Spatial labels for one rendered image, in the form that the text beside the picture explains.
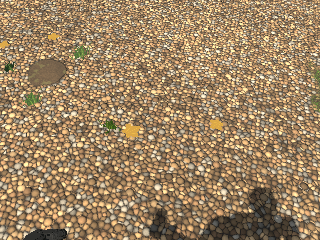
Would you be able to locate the robot left hand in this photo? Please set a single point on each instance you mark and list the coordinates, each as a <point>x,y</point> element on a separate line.
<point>50,234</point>

